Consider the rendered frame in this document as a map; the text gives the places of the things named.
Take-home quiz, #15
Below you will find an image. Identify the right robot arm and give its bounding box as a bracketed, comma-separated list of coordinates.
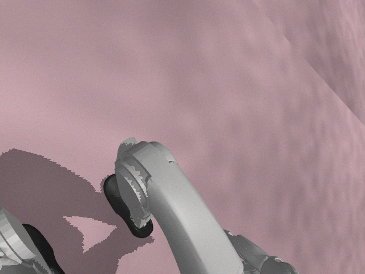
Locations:
[260, 256, 299, 274]

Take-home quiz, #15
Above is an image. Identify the left robot foot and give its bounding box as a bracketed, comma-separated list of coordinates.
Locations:
[22, 224, 65, 274]

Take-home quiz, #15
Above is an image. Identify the right robot foot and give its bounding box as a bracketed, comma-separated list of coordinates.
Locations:
[103, 174, 153, 238]

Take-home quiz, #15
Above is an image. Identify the right robot hand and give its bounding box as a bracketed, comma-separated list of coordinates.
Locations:
[224, 229, 270, 274]

